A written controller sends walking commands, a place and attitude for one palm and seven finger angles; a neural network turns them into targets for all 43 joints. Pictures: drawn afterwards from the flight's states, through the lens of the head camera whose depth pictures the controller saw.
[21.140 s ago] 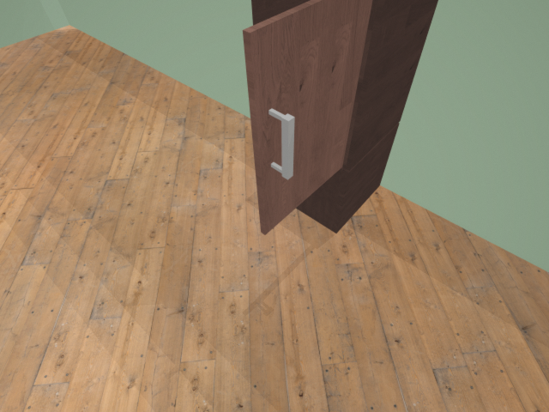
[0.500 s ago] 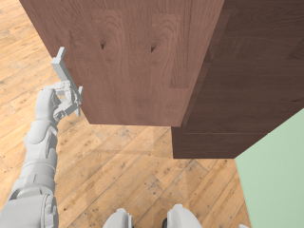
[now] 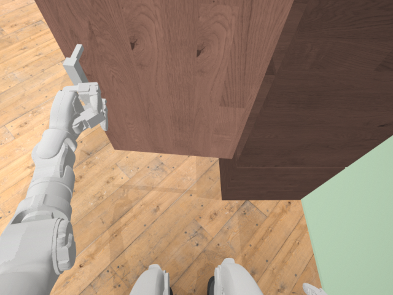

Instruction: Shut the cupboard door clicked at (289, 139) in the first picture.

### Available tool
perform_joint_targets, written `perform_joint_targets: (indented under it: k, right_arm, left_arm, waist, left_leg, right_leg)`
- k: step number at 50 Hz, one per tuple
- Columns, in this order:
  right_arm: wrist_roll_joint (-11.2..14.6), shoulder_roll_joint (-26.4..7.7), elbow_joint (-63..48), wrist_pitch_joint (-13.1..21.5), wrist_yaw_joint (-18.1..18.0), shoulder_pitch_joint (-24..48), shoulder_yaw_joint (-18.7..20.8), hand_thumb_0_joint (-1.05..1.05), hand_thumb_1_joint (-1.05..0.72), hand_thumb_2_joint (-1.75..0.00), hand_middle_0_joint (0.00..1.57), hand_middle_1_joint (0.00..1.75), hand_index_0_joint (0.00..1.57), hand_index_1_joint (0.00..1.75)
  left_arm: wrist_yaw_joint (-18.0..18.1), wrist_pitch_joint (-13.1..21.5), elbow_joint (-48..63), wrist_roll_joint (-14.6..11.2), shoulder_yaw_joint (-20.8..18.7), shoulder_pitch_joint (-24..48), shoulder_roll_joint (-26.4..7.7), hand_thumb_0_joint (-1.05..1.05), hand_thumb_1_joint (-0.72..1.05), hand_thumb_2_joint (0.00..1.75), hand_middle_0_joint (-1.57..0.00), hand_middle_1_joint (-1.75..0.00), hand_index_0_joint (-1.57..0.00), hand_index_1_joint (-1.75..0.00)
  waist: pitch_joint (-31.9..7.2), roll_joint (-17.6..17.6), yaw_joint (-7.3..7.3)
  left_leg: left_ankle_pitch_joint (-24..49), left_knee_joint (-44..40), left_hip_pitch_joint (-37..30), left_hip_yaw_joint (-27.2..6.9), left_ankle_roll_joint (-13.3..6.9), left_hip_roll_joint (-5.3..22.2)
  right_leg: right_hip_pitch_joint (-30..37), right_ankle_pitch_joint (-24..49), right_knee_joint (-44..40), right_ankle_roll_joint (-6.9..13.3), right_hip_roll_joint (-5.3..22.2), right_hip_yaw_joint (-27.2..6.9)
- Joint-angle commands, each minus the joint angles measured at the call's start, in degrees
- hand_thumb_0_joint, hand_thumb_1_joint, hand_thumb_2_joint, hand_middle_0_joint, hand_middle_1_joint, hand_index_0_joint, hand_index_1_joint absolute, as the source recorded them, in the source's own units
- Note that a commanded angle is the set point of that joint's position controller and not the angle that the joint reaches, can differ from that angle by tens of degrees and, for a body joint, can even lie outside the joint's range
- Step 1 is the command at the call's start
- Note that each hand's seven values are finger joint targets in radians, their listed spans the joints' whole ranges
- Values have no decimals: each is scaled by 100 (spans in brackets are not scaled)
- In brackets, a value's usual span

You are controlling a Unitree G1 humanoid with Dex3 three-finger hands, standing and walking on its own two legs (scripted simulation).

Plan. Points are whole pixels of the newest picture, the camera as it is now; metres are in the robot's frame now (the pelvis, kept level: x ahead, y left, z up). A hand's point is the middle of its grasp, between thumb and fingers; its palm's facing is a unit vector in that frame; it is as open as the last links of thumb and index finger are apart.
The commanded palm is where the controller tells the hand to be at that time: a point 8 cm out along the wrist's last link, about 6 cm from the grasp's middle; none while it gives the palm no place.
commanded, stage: push the door shut along its arc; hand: left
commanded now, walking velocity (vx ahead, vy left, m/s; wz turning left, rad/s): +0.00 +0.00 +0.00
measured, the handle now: (89, 87) +0.53 +0.21 +0.06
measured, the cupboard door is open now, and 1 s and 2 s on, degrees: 85 71 57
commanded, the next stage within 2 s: pull the fist back off the door in 1.42 s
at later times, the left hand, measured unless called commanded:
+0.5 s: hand (117, 89) +0.52 +0.15 +0.07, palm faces -0.26 -0.96 -0.02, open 3.1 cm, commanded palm +0.51 +0.20 +0.06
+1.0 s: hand (138, 69) +0.57 +0.11 +0.07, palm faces -0.37 -0.93 -0.02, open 3.1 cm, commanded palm +0.58 +0.16 +0.06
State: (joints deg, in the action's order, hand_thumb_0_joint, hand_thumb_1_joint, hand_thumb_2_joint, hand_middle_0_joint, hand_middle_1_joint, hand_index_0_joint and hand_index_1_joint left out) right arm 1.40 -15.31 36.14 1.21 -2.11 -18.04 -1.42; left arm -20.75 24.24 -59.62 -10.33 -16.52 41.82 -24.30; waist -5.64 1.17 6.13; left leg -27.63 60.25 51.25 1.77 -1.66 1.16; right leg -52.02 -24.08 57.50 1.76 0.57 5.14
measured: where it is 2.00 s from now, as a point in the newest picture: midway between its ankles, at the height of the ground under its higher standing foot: outside the picture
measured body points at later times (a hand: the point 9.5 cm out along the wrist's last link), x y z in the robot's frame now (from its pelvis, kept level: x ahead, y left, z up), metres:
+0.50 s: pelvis -0.01 +0.00 -0.01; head +0.14 +0.02 +0.41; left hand +0.52 +0.21 +0.08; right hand -0.01 -0.27 -0.12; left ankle +0.01 +0.10 -0.67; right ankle +0.03 -0.11 -0.67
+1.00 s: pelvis +0.00 +0.01 -0.03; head +0.18 +0.02 +0.38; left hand +0.59 +0.17 +0.08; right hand -0.04 -0.25 -0.12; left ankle +0.01 +0.10 -0.67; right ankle +0.03 -0.11 -0.67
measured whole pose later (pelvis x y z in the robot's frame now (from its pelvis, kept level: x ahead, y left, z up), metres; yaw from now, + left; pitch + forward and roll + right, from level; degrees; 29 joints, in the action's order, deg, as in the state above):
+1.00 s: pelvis +0.00 +0.01 -0.03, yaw -3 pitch +28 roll -4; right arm -0.8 -16.1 35.2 1.6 -1.8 -23.6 -3.0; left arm -28.5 14.7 -72.7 -2.6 -19.6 69.2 -37.6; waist -5.2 2.9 15.8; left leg -30.7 68.9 66.0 2.2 -2.7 3.4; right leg -66.3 -24.7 63.3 1.1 -1.4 4.6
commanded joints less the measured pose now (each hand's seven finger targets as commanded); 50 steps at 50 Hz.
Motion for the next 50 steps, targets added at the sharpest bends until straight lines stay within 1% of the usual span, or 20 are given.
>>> perform_joint_targets:
  k: [1,4,5,6,9,10,13,17,21,23,29,32,34,37,38,40,42,46,49,50]
  right_arm:
    - [14,-1001,-326,131,-67,-745,359,0,-90,-90,20,30,20,30]
    - [8,-1023,-301,110,-69,-807,324,0,-90,-90,20,30,20,30]
    - [23,-1055,-298,91,-75,-862,334,0,-90,-90,20,30,20,30]
    - [20,-1043,-301,92,-69,-855,317,0,-90,-90,20,30,20,30]
    - [-8,-1051,-318,80,-43,-941,326,0,-90,-90,20,30,20,30]
    - [-2,-1076,-298,76,-42,-974,327,0,-90,-90,20,30,20,30]
    - [-1,-1103,-315,72,-51,-1062,320,0,-90,-90,20,30,20,30]
    - [-18,-1147,-292,53,-42,-1167,314,0,-90,-90,20,30,20,30]
    - [-41,-1143,-301,49,-18,-1235,303,0,-90,-90,20,30,20,30]
    - [-46,-1179,-319,41,-33,-1328,294,0,-90,-90,20,30,20,30]
    - [-70,-1215,-243,43,-44,-1427,274,0,-90,-90,20,30,20,30]
    - [-88,-1232,-181,77,-40,-1494,285,0,-90,-90,20,30,20,30]
    - [-109,-1238,-137,96,-45,-1524,279,0,-90,-90,20,30,20,30]
    - [-140,-1270,-102,103,-52,-1631,292,0,-90,-90,20,30,20,30]
    - [-136,-1253,-101,115,-67,-1654,275,0,-90,-90,20,30,20,30]
    - [-158,-1264,-96,107,-57,-1657,260,0,-90,-90,20,30,20,30]
    - [-162,-1271,-132,105,-64,-1696,237,0,-90,-90,20,30,20,30]
    - [-205,-1253,-212,100,-49,-1747,222,0,-90,-90,20,30,20,30]
    - [-209,-1233,-213,98,-32,-1757,268,0,-90,-90,20,30,20,30]
    - [-202,-1248,-202,89,-38,-1781,274,0,-90,-90,20,30,20,30]
  left_arm:
    - [-184,320,1058,-52,-183,2837,-1243,0,90,90,-130,-150,-130,-150]
    - [-271,264,922,3,-188,3171,-1407,0,90,90,-130,-150,-130,-150]
    - [-284,213,711,12,-386,3055,-1606,0,90,90,-130,-150,-130,-150]
    - [-305,195,760,27,-289,3223,-1586,0,90,90,-130,-150,-130,-150]
    - [-418,173,755,80,-256,3258,-1586,0,90,90,-130,-150,-130,-150]
    - [-461,132,688,63,-235,3372,-1579,0,90,90,-130,-150,-130,-150]
    - [-541,73,640,41,-281,3658,-1695,0,90,90,-130,-150,-130,-150]
    - [-568,-54,419,128,-530,3791,-2097,0,90,90,-130,-150,-130,-150]
    - [-644,-106,353,219,-417,3976,-2098,0,90,90,-130,-150,-130,-150]
    - [-689,-121,358,195,-606,4112,-2347,0,90,90,-130,-150,-130,-150]
    - [-777,-285,98,330,-408,4622,-2348,0,90,90,-130,-150,-130,-150]
    - [-807,-354,49,386,-154,5013,-2130,0,90,90,-130,-150,-130,-150]
    - [-832,-362,97,382,-101,5236,-2099,0,90,90,-130,-150,-130,-150]
    - [-844,-465,1,419,-246,5293,-2249,0,90,90,-130,-150,-130,-150]
    - [-874,-472,51,349,-233,5412,-2208,0,90,90,-130,-150,-130,-150]
    - [-845,-596,-203,449,-256,5451,-2278,0,90,90,-130,-150,-130,-150]
    - [-769,-653,-271,537,-414,5553,-2579,0,90,90,-130,-150,-130,-150]
    - [-717,-621,-90,657,-608,5500,-2895,0,90,90,-130,-150,-130,-150]
    - [-803,-627,15,654,-462,5391,-2644,0,90,90,-130,-150,-130,-150]
    - [-841,-671,-34,655,-431,5413,-2616,0,90,90,-130,-150,-130,-150]
  waist:
    - [-2616,338,292]
    - [-2614,417,384]
    - [-2581,286,350]
    - [-2515,343,417]
    - [-2820,704,368]
    - [-2762,506,466]
    - [-2796,654,502]
    - [-2783,442,541]
    - [-2851,644,587]
    - [-3002,720,573]
    - [-2897,803,799]
    - [-2834,898,953]
    - [-3016,1123,958]
    - [-3227,1031,986]
    - [-3347,1181,978]
    - [-3126,1033,1020]
    - [-3036,912,1041]
    - [-3434,1110,927]
    - [-3682,1259,923]
    - [-3599,1115,968]
  left_leg:
    - [1842,-665,-1516,-483,14,-29]
    - [1796,-600,-1372,-487,-15,-36]
    - [1739,-590,-1254,-469,-21,-31]
    - [1687,-576,-1170,-461,-36,-35]
    - [2006,-510,-1502,-504,-4,-25]
    - [1909,-487,-1415,-503,-28,-6]
    - [1930,-447,-1366,-522,-44,-15]
    - [1819,-354,-1049,-486,-74,3]
    - [1894,-277,-1127,-504,-70,8]
    - [2029,-215,-1130,-514,-77,9]
    - [1921,-121,-1154,-580,-70,62]
    - [1798,-80,-1209,-641,-68,81]
    - [2014,-42,-1489,-713,-44,94]
    - [2192,48,-1496,-729,-54,105]
    - [2411,89,-1607,-731,-44,90]
    - [2197,111,-1364,-720,-48,100]
    - [2035,153,-1002,-657,-87,80]
    - [2462,246,-1114,-631,-56,78]
    - [2872,274,-1489,-656,-21,105]
    - [2782,289,-1417,-652,-33,112]
  right_leg:
    - [1115,1490,-630,-19,-129,-454]
    - [1055,1461,-584,-14,-142,-469]
    - [1084,1432,-601,-17,-147,-495]
    - [1059,1409,-611,-28,-138,-510]
    - [915,1522,-516,13,-163,-456]
    - [858,1469,-548,-10,-170,-472]
    - [794,1450,-492,18,-189,-459]
    - [875,1415,-503,-10,-200,-499]
    - [722,1409,-452,-3,-230,-468]
    - [730,1492,-374,27,-250,-464]
    - [288,1273,-359,3,-282,-401]
    - [-46,1073,-357,3,-279,-368]
    - [-211,1115,-299,29,-305,-322]
    - [-208,1235,-241,36,-310,-304]
    - [-204,1390,-180,56,-322,-288]
    - [-288,1242,-198,25,-324,-281]
    - [-126,1224,-189,17,-328,-315]
    - [99,1647,-54,32,-344,-322]
    - [32,1905,-22,27,-358,-292]
    - [3,1874,-42,13,-368,-298]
